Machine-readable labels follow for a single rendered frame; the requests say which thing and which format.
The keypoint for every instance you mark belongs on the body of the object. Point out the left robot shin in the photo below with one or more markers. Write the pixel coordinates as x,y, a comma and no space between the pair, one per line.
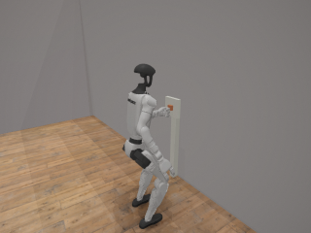
145,180

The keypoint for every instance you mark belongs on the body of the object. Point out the panel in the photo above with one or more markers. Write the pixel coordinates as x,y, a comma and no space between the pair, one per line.
175,131

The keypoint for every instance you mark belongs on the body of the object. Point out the robot shin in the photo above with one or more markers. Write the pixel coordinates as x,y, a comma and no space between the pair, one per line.
145,180
155,200

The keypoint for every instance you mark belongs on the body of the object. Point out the button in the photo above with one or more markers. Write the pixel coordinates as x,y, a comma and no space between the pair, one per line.
170,106

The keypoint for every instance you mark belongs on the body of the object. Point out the robot left hand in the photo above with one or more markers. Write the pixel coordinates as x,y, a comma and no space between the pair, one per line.
164,112

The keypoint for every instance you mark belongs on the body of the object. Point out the right robot upper arm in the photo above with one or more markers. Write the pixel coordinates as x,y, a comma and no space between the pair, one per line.
148,105

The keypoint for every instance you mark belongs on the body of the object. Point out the right robot shin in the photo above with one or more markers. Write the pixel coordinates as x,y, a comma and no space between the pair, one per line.
155,200

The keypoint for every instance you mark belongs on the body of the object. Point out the robot right forearm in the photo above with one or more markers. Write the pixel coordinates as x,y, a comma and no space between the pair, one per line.
148,141

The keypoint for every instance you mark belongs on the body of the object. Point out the robot right hand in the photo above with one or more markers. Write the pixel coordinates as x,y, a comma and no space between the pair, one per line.
164,166

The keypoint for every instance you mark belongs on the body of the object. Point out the robot left forearm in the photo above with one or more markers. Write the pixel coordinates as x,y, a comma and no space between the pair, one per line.
155,113

